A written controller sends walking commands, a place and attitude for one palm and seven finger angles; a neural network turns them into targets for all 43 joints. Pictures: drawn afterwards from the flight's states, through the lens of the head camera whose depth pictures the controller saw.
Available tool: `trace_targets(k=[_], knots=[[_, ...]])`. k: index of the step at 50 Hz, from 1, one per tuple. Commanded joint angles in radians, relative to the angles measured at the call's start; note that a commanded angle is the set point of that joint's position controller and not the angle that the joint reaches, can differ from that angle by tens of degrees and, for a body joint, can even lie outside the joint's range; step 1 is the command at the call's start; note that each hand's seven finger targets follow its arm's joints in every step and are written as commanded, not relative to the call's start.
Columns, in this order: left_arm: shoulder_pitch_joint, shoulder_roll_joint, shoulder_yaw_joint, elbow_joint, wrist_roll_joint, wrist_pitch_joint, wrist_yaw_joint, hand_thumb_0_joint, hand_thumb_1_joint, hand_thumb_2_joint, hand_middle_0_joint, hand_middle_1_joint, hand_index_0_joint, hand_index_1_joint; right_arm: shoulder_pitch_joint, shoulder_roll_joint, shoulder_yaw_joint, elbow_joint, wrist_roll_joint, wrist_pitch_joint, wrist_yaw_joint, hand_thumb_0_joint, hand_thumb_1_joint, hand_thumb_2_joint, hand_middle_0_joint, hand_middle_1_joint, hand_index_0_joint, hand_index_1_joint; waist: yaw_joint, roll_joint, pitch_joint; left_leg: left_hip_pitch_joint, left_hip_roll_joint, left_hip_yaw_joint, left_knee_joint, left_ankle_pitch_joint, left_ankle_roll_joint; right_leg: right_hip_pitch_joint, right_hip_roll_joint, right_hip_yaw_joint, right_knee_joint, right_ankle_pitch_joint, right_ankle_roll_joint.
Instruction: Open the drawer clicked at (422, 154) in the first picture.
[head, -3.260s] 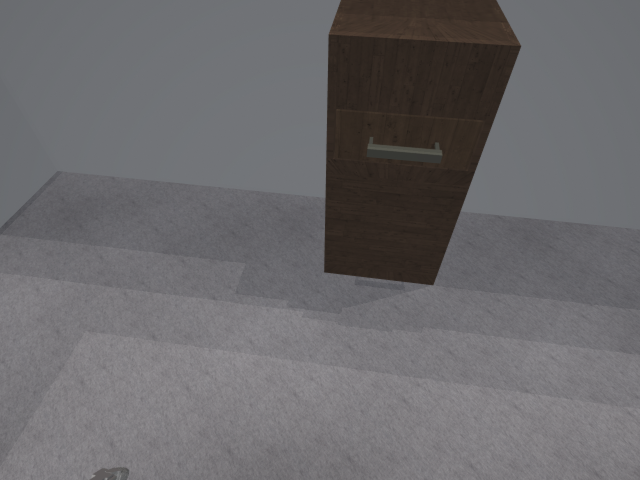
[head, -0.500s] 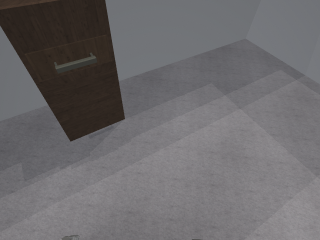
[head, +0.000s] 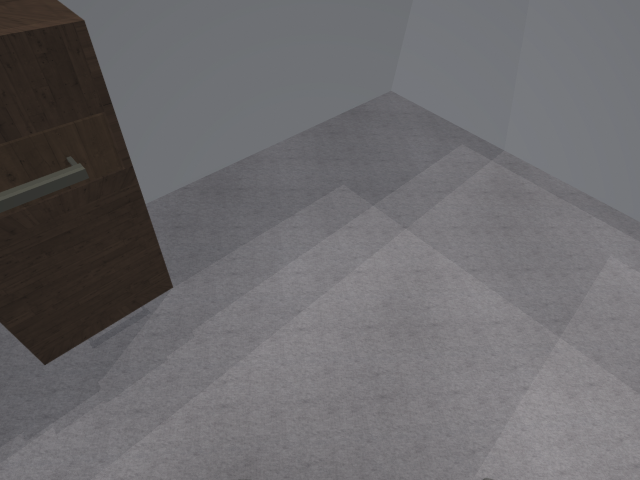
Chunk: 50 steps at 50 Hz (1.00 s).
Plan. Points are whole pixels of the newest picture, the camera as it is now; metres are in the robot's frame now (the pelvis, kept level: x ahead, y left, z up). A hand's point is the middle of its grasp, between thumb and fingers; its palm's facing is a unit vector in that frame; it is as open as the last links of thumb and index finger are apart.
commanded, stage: walk to a spot facing it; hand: left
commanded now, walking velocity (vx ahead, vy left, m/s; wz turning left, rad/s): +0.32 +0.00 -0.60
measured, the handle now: (31, 183) +0.64 +0.66 -0.12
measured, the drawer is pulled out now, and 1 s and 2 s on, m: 0.00 0.00 0.00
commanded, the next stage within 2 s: turn to face it in 0.46 s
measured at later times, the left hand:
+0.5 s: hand (283, 334) +0.38 +0.09 -0.15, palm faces -0.38 -0.91 -0.15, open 7.4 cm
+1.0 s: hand (264, 322) +0.41 +0.13 -0.18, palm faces -0.16 -0.98 -0.15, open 7.3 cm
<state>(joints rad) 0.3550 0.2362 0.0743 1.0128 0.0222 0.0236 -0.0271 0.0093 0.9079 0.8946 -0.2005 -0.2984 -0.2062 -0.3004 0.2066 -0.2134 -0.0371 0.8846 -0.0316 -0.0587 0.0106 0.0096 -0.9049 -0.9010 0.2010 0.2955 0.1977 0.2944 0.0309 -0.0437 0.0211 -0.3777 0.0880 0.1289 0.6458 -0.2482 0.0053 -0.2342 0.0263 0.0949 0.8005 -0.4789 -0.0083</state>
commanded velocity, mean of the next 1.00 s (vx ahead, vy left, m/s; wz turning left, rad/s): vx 0.11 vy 0.00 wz -0.04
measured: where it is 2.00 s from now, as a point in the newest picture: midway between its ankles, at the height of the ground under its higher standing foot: outside the picture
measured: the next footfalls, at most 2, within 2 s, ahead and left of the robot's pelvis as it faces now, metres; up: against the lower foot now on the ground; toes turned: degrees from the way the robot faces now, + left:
right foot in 0.52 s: +0.30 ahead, -0.16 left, +0.00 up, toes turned -26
left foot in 0.92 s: +0.40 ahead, +0.02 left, +0.00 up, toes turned -6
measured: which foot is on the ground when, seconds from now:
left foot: down 0.00-0.52, up 0.54-0.90, down 0.92-1.00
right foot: up 0.00-0.50, down 0.52-0.94, up 0.96-1.00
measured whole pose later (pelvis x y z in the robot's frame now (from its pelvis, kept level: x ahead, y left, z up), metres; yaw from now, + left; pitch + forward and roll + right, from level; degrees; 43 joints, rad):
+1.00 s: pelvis +0.30 -0.03 +0.00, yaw -12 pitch -1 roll -3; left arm 0.19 0.19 0.06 0.97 0.02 0.03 0.02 0.00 0.92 0.89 -0.20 -0.30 -0.20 -0.30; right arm 0.22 -0.16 -0.03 0.96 -0.03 0.02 0.01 0.01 -0.92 -0.90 0.20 0.30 0.20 0.29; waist 0.00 -0.03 0.03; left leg -0.37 0.04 0.10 0.67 -0.30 0.07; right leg -0.34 -0.05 -0.16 0.84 -0.49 0.02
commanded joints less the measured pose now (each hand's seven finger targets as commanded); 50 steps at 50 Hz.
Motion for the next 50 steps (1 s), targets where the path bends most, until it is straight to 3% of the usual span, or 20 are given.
trace_targets(k=[1, 3, 5, 14, 20, 22, 24, 25, 26, 27, 28, 31, 33, 36, 41, 44, 45, 47, 48, 50], knots=[[-0.159, 0.073, 0.034, -0.140, 0.008, -0.043, -0.021, 0.000, 0.900, 0.900, -0.200, -0.300, -0.200, -0.300, 0.170, -0.173, -0.043, 0.013, 0.002, -0.009, -0.033, 0.000, -0.900, -0.900, 0.200, 0.300, 0.200, 0.300, -0.085, 0.209, 0.094, 0.182, 0.367, -0.475, -0.538, -0.531, 0.072, -0.474, -0.089, -0.059, 0.487, 0.095, -0.011], [-0.099, 0.038, 0.031, -0.106, 0.015, -0.026, -0.030, 0.000, 0.900, 0.900, -0.200, -0.300, -0.200, -0.300, 0.120, -0.110, -0.028, 0.021, 0.006, -0.024, -0.037, 0.000, -0.900, -0.900, 0.200, 0.300, 0.200, 0.300, -0.034, 0.171, 0.079, 0.154, 0.287, -0.241, -0.502, -0.278, 0.024, -0.417, -0.110, -0.078, 0.472, 0.215, 0.009], [-0.068, 0.017, 0.031, -0.098, 0.013, -0.011, -0.029, 0.000, 0.900, 0.900, -0.200, -0.300, -0.200, -0.300, 0.128, -0.092, -0.029, 0.037, 0.012, -0.033, -0.041, 0.000, -0.900, -0.900, 0.200, 0.300, 0.200, 0.300, -0.019, 0.184, 0.047, 0.187, 0.266, -0.117, -0.488, -0.143, 0.036, -0.423, -0.120, -0.087, 0.463, 0.274, 0.025], [-0.277, -0.027, 0.016, -0.158, 0.017, -0.003, -0.032, 0.000, 0.900, 0.900, -0.200, -0.300, -0.200, -0.300, 0.275, -0.063, -0.034, 0.130, 0.011, -0.034, -0.041, 0.000, -0.900, -0.900, 0.200, 0.300, 0.200, 0.300, -0.068, 0.145, 0.089, 0.395, 0.284, 0.057, -0.452, 0.201, 0.094, -0.558, -0.159, -0.164, 0.185, 0.344, 0.054], [-0.410, -0.042, 0.003, -0.187, 0.012, -0.020, -0.030, 0.000, 0.900, 0.900, -0.200, -0.300, -0.200, -0.300, 0.331, -0.071, -0.036, 0.161, -0.003, -0.015, -0.038, 0.000, -0.900, -0.900, 0.200, 0.300, 0.200, 0.300, -0.108, 0.185, 0.123, 0.421, 0.284, 0.161, -0.358, 0.480, 0.082, -0.425, -0.089, -0.247, -0.069, 0.284, -0.001], [-0.344, -0.018, 0.008, -0.171, 0.011, -0.029, -0.025, 0.000, 0.900, 0.900, -0.200, -0.300, -0.200, -0.300, 0.312, -0.097, -0.047, 0.149, -0.001, -0.013, -0.037, 0.000, -0.900, -0.900, 0.200, 0.300, 0.200, 0.300, -0.069, 0.201, 0.064, 0.458, 0.289, 0.204, -0.223, 0.744, 0.070, -0.318, -0.038, -0.284, -0.127, 0.226, -0.036], [-0.138, 0.031, 0.023, -0.113, 0.016, -0.048, -0.017, 0.000, 0.900, 0.900, -0.200, -0.300, -0.200, -0.300, 0.268, -0.134, -0.055, 0.120, 0.011, -0.007, -0.035, 0.000, -0.900, -0.900, 0.200, 0.300, 0.200, 0.300, 0.036, 0.187, -0.076, 0.400, 0.253, 0.243, 0.093, 0.875, 0.020, 0.002, 0.025, -0.323, -0.256, 0.300, -0.063], [0.007, 0.124, 0.045, -0.073, 0.016, -0.063, -0.007, 0.000, 0.900, 0.900, -0.200, -0.300, -0.200, -0.300, 0.263, -0.120, -0.050, 0.099, 0.028, -0.005, -0.021, 0.000, -0.900, -0.900, 0.200, 0.300, 0.200, 0.300, 0.107, 0.080, -0.201, 0.146, 0.233, 0.222, 0.345, 0.612, -0.021, 0.364, -0.085, -0.196, -0.277, 0.464, -0.106], [0.103, 0.241, 0.065, -0.059, 0.002, -0.072, 0.010, 0.000, 0.900, 0.900, -0.200, -0.300, -0.200, -0.300, 0.277, -0.046, -0.036, 0.057, 0.040, -0.007, -0.023, 0.000, -0.900, -0.900, 0.200, 0.300, 0.200, 0.300, 0.113, -0.134, -0.341, -0.211, 0.049, 0.162, 0.683, -0.339, -0.088, 0.650, -0.414, 0.294, -0.267, 0.899, -0.242], [0.118, 0.279, 0.071, -0.056, -0.027, -0.060, 0.024, 0.000, 0.900, 0.900, -0.200, -0.300, -0.200, -0.300, 0.169, -0.058, -0.035, 0.020, 0.036, -0.002, -0.041, 0.000, -0.900, -0.900, 0.200, 0.300, 0.200, 0.300, 0.119, -0.053, -0.289, -0.291, 0.028, 0.006, 0.829, -0.410, -0.078, 0.553, -0.479, 0.344, -0.303, 1.284, -0.297], [0.050, 0.252, 0.063, -0.078, -0.024, -0.061, 0.030, 0.000, 0.900, 0.900, -0.200, -0.300, -0.200, -0.300, 0.195, -0.045, -0.036, 0.028, 0.031, 0.002, -0.045, 0.000, -0.900, -0.900, 0.200, 0.300, 0.200, 0.300, 0.071, -0.094, -0.311, -0.271, 0.053, -0.099, 0.844, -0.296, -0.075, 0.495, -0.454, 0.294, -0.328, 1.163, -0.274], [-0.148, 0.097, 0.010, -0.109, -0.015, -0.069, 0.048, 0.000, 0.900, 0.900, -0.200, -0.300, -0.200, -0.300, 0.202, -0.022, -0.021, 0.098, 0.011, 0.047, -0.044, 0.000, -0.900, -0.900, 0.200, 0.300, 0.200, 0.300, -0.043, 0.029, -0.105, -0.144, 0.090, -0.106, 0.714, -0.134, -0.064, 0.069, -0.336, 0.041, -0.427, 0.977, -0.178], [-0.216, 0.064, -0.005, -0.113, -0.003, -0.073, 0.055, 0.000, 0.900, 0.900, -0.200, -0.300, -0.200, -0.300, 0.297, 0.011, -0.008, 0.134, 0.007, 0.069, -0.042, 0.000, -0.900, -0.900, 0.200, 0.300, 0.200, 0.300, -0.110, 0.010, -0.102, -0.061, 0.078, -0.105, 0.579, -0.111, -0.064, -0.049, -0.290, -0.076, -0.454, 0.848, -0.161], [-0.228, 0.031, -0.027, -0.095, -0.008, -0.069, 0.049, 0.000, 0.900, 0.900, -0.200, -0.300, -0.200, -0.300, 0.281, 0.031, 0.005, 0.143, 0.013, 0.081, -0.035, 0.000, -0.900, -0.900, 0.200, 0.300, 0.200, 0.300, -0.111, -0.054, -0.080, 0.006, 0.048, -0.086, 0.388, -0.054, -0.061, -0.112, -0.246, -0.129, -0.507, 0.609, -0.139], [-0.175, 0.067, -0.007, -0.081, -0.001, -0.042, 0.054, 0.000, 0.900, 0.900, -0.200, -0.300, -0.200, -0.300, 0.099, 0.007, -0.006, 0.080, 0.016, 0.078, -0.019, 0.000, -0.900, -0.900, 0.200, 0.300, 0.200, 0.300, -0.039, -0.088, 0.024, -0.003, 0.022, -0.048, 0.189, -0.103, -0.054, -0.081, -0.318, -0.104, -0.515, 0.410, -0.147], [-0.153, 0.088, 0.007, -0.081, -0.003, -0.030, 0.058, 0.000, 0.900, 0.900, -0.200, -0.300, -0.200, -0.300, 0.085, -0.009, -0.014, 0.064, 0.013, 0.076, -0.010, 0.000, -0.900, -0.900, 0.200, 0.300, 0.200, 0.300, -0.039, -0.053, 0.024, 0.081, 0.007, -0.027, 0.011, -0.025, -0.046, -0.063, -0.326, -0.149, -0.408, 0.389, -0.104], [-0.146, 0.082, 0.010, -0.087, -0.006, -0.024, 0.059, 0.000, 0.900, 0.900, -0.200, -0.300, -0.200, -0.300, 0.118, -0.033, -0.020, 0.065, 0.011, 0.073, -0.007, 0.000, -0.900, -0.900, 0.200, 0.300, 0.200, 0.300, -0.054, 0.011, 0.003, 0.148, 0.018, -0.051, -0.090, 0.060, -0.035, -0.081, -0.310, -0.182, -0.319, 0.340, -0.069], [-0.105, 0.013, 0.001, -0.126, -0.016, -0.010, 0.051, 0.000, 0.900, 0.900, -0.200, -0.300, -0.200, -0.300, 0.155, -0.178, -0.049, 0.040, 0.001, 0.068, -0.007, 0.000, -0.900, -0.900, 0.200, 0.300, 0.200, 0.300, -0.058, 0.397, 0.000, 0.208, 0.313, -0.475, -0.312, 0.399, 0.137, -0.269, -0.111, -0.285, 0.040, -0.080, 0.058], [-0.158, 0.031, 0.000, -0.141, -0.003, -0.006, 0.058, 0.000, 0.900, 0.900, -0.200, -0.300, -0.200, -0.300, 0.182, -0.185, -0.055, 0.055, -0.003, 0.065, -0.021, 0.000, -0.900, -0.900, 0.200, 0.300, 0.200, 0.300, -0.095, 0.372, -0.038, 0.209, 0.329, -0.577, -0.368, 0.377, 0.189, -0.306, -0.084, -0.183, 0.244, -0.160, 0.059], [-0.188, 0.042, 0.017, -0.137, 0.000, -0.011, 0.049, 0.000, 0.900, 0.900, -0.200, -0.300, -0.200, -0.300, 0.116, -0.163, -0.051, 0.037, 0.002, 0.062, -0.030, 0.000, -0.900, -0.900, 0.200, 0.300, 0.200, 0.300, -0.064, 0.210, -0.031, 0.192, 0.259, -0.489, -0.354, 0.264, 0.170, -0.364, -0.109, -0.103, 0.376, -0.021, 0.056]])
